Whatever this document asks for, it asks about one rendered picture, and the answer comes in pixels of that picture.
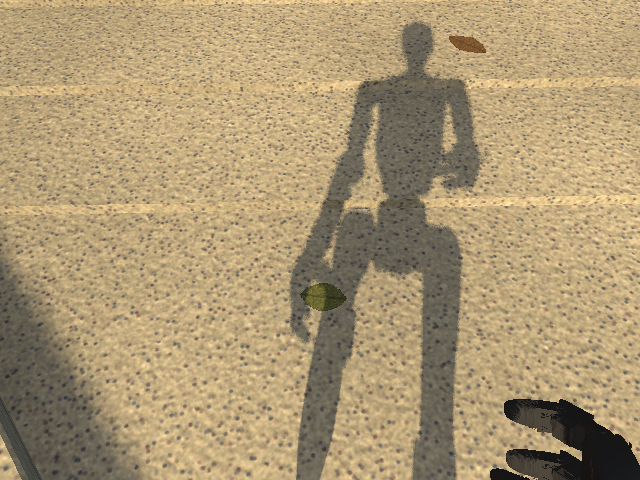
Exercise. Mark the robot right hand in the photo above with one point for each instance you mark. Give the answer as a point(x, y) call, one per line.
point(605, 456)

